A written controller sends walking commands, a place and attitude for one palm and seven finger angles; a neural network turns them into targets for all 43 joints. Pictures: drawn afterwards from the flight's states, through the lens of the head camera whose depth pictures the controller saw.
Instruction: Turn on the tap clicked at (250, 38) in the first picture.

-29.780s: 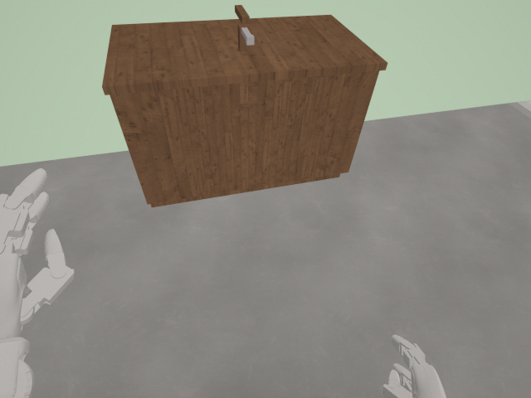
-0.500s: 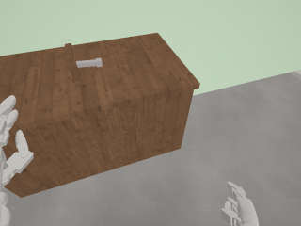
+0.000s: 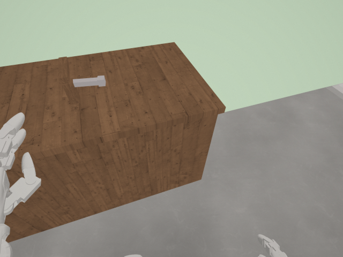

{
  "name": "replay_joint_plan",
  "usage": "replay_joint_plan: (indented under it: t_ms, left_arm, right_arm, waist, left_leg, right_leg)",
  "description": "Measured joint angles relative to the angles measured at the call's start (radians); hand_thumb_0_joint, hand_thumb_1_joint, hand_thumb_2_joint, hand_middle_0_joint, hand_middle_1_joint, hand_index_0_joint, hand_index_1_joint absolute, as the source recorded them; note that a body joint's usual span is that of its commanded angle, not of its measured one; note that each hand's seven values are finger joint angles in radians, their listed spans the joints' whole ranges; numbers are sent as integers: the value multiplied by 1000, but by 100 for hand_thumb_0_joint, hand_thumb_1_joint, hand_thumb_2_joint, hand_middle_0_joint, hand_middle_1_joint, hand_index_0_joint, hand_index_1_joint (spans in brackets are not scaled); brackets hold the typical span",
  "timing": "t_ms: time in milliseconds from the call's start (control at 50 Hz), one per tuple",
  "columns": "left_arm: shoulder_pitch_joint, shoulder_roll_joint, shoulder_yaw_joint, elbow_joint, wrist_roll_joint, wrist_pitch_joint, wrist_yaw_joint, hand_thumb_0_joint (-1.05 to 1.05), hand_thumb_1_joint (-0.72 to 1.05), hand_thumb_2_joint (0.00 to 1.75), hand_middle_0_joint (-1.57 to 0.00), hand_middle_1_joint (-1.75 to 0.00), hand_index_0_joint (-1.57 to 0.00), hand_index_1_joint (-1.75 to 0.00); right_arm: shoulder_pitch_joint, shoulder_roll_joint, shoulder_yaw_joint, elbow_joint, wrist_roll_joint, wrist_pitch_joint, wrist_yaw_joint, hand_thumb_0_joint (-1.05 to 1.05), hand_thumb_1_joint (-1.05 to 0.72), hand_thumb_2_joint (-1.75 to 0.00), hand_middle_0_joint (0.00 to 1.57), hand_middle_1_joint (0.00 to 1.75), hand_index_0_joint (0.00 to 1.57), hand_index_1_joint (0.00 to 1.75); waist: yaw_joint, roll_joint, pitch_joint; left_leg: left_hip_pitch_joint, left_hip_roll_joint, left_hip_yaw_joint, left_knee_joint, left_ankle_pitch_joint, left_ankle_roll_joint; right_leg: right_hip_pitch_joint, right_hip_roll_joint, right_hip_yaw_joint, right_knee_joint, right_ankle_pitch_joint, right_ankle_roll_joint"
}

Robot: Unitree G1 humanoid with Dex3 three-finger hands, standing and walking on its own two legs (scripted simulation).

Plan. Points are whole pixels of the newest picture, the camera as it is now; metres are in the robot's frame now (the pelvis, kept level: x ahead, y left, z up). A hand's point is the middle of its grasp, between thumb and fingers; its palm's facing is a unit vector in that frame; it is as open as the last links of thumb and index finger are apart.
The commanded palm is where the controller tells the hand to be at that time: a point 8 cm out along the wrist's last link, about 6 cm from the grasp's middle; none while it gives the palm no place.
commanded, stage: take the last steps up to it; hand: left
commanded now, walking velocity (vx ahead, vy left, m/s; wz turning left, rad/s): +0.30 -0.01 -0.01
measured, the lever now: (101, 81) +0.68 +0.29 +0.03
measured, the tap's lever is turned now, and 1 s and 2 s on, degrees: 80 80 80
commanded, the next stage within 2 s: come to a stop and stand still in 0.60 s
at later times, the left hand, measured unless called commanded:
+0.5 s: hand (79, 123) +0.33 +0.21 +0.17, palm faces +0.40 -0.81 -0.43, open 7.4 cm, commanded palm +0.28 +0.25 +0.18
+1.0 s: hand (114, 94) +0.43 +0.16 +0.17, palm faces +0.37 -0.79 -0.49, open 7.4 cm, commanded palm +0.37 +0.20 +0.18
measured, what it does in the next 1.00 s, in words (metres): walks ahead: left foot, then right foot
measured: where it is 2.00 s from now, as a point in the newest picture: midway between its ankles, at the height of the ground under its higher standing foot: outside the picture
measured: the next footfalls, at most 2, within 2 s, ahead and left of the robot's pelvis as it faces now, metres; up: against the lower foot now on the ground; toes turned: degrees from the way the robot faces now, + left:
left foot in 0.08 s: +0.11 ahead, +0.15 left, +0.00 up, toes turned +5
right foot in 0.28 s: +0.15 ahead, -0.11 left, +0.00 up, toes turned -4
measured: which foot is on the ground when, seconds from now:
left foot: up 0.00-0.06, down 0.08-0.28, up 0.30-0.54, down 0.56-0.76, up 0.78-1.00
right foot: down 0.00-0.08, up 0.10-0.26, down 0.28-0.56, up 0.58-0.72, down 0.74-1.00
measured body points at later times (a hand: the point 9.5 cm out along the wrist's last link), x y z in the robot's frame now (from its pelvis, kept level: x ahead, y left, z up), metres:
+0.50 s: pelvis +0.12 -0.03 +0.01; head +0.14 -0.04 +0.45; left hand +0.30 +0.25 +0.20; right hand +0.29 -0.26 -0.09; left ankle +0.16 +0.11 -0.70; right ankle +0.11 -0.11 -0.73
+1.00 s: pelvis +0.21 -0.08 +0.01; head +0.24 -0.12 +0.46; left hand +0.40 +0.20 +0.20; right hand +0.38 -0.32 -0.10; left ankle +0.23 +0.06 -0.71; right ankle +0.19 -0.13 -0.73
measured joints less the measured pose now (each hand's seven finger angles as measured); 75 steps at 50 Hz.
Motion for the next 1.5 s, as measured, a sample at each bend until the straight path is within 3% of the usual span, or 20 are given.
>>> replay_joint_plan:
  t_ms: [80,140,180,280,320,360,400,440,500,560,660,700,740,780,860,1000,1080,1160,1300,1500]
  left_arm:
    - [-34,2,3,-29,-4,1,21,1,89,90,-22,-30,-21,-30]
    - [-103,12,15,-5,6,1,36,1,89,90,-22,-30,-21,-30]
    - [-132,25,22,11,11,9,38,2,89,90,-21,-30,-21,-30]
    - [-73,58,41,-28,10,12,34,2,89,90,-21,-30,-21,-30]
    - [-49,55,30,-43,10,7,24,1,89,90,-21,-30,-21,-30]
    - [-42,27,2,-44,6,11,8,1,89,90,-21,-30,-21,-30]
    - [-30,1,-10,-36,5,10,1,1,89,90,-22,-30,-21,-30]
    - [-21,-7,-3,-25,4,8,5,1,88,90,-22,-30,-21,-30]
    - [-36,-3,12,-11,1,8,17,1,88,90,-22,-30,-21,-30]
    - [-57,-2,12,-22,-8,13,27,1,89,90,-22,-30,-21,-30]
    - [-118,17,10,22,0,33,29,1,89,90,-21,-30,-21,-30]
    - [-117,24,6,23,5,45,27,1,89,90,-21,-30,-21,-30]
    - [-92,41,12,3,5,47,26,2,89,90,-21,-30,-21,-30]
    - [-61,43,12,-17,4,40,20,1,89,90,-21,-30,-21,-30]
    - [-11,9,-8,-30,-11,23,3,1,89,90,-22,-30,-21,-30]
    - [-46,7,6,55,-10,11,18,1,88,90,-22,-30,-21,-30]
    - [-64,3,-8,25,-14,31,27,1,89,90,-22,-30,-21,-30]
    - [-34,11,-28,-34,-16,31,23,1,89,90,-22,-30,-21,-30]
    - [9,50,-14,-44,-15,33,23,1,89,90,-22,-30,-21,-30]
    - [-67,-21,-63,91,0,46,32,1,89,90,-21,-30,-21,-30]
  right_arm:
    - [-5,-37,-9,-38,-12,-29,-22,1,-91,-90,21,30,20,30]
    - [-52,-17,-20,-34,-6,-52,-32,1,-91,-90,20,30,20,30]
    - [-65,11,-12,-35,-1,-70,-28,1,-91,-90,20,30,20,30]
    - [-60,59,26,-63,3,-87,-1,1,-91,-90,20,30,20,30]
    - [-60,57,27,-62,4,-79,6,1,-91,-90,21,30,20,30]
    - [-62,46,20,-37,7,-65,12,1,-90,-90,21,30,20,30]
    - [-62,35,16,-16,6,-53,13,1,-91,-90,21,30,20,30]
    - [-63,27,14,-13,2,-43,7,1,-91,-90,21,30,20,30]
    - [-65,9,8,-26,-8,-42,-7,1,-91,-90,21,30,20,30]
    - [-62,-28,-8,-56,-9,-49,-16,1,-91,-90,21,30,20,30]
    - [-88,6,-18,-61,4,-58,-25,1,-91,-90,20,30,20,30]
    - [-82,16,-8,-70,5,-69,-21,1,-91,-90,20,30,20,30]
    - [-73,23,4,-82,7,-73,-15,1,-91,-90,20,30,20,30]
    - [-71,22,7,-72,4,-68,-9,1,-91,-90,20,30,20,30]
    - [-56,12,4,-27,5,-57,3,1,-91,-90,21,30,20,30]
    - [-76,-29,-8,-51,-6,-45,-22,1,-91,-90,21,30,20,30]
    - [-107,-58,-25,-73,-4,-27,-22,1,-91,-90,21,30,20,30]
    - [-130,-54,-39,-85,2,-10,-24,1,-91,-90,20,30,20,30]
    - [-137,-32,-27,-105,0,-4,-42,1,-91,-90,20,30,20,30]
    - [-56,1,24,-47,-14,-25,-53,1,-91,-90,21,30,20,30]
  waist:
    - [17,-8,18]
    - [20,-34,40]
    - [4,-37,39]
    - [-10,2,29]
    - [-10,31,35]
    - [2,37,35]
    - [19,24,30]
    - [27,2,30]
    - [30,-20,39]
    - [30,5,32]
    - [11,-45,26]
    - [-2,-27,26]
    - [-5,-4,30]
    - [-10,34,39]
    - [13,38,24]
    - [21,30,64]
    - [22,44,84]
    - [23,22,71]
    - [26,23,31]
    - [46,36,-56]
  left_leg:
    - [84,8,3,-298,94,4]
    - [94,-16,29,-269,114,-23]
    - [114,-26,21,-299,116,-28]
    - [150,9,-1,-308,86,-57]
    - [101,23,-24,-150,3,-26]
    - [29,-3,-42,51,-43,-19]
    - [-16,-18,-22,126,-44,-21]
    - [-26,-18,9,60,-20,-20]
    - [25,-17,47,-177,81,-9]
    - [113,-18,30,-373,184,22]
    - [137,-47,41,-347,134,-31]
    - [150,-38,23,-363,137,-45]
    - [150,-18,8,-339,117,-62]
    - [123,6,-24,-245,61,-42]
    - [58,-51,-46,-42,-5,-36]
    - [106,-85,-7,-292,94,-24]
    - [145,-69,-9,-397,272,-8]
    - [170,-66,0,-441,186,-20]
    - [155,-55,4,-455,197,-11]
    - [176,-69,-2,-512,240,17]
  right_leg:
    - [-21,-11,12,113,-92,9]
    - [-113,-21,71,366,-194,17]
    - [-157,-26,75,424,-214,28]
    - [-118,-31,19,108,-71,34]
    - [-103,-12,-7,104,22,2]
    - [-78,-9,-16,95,-5,-15]
    - [-48,-11,-8,50,-10,-19]
    - [-23,-17,3,8,2,-17]
    - [4,-22,8,-7,-9,-16]
    - [1,0,5,70,-73,-9]
    - [-115,-18,70,351,-209,37]
    - [-126,-24,59,293,-201,43]
    - [-95,-27,40,134,-87,43]
    - [-71,3,8,108,-17,-2]
    - [-20,13,13,22,-21,-37]
    - [39,5,28,-68,11,-35]
    - [38,30,25,-42,-7,-28]
    - [26,33,35,-33,-11,-12]
    - [24,45,43,-85,34,-11]
    - [75,36,39,-199,108,16]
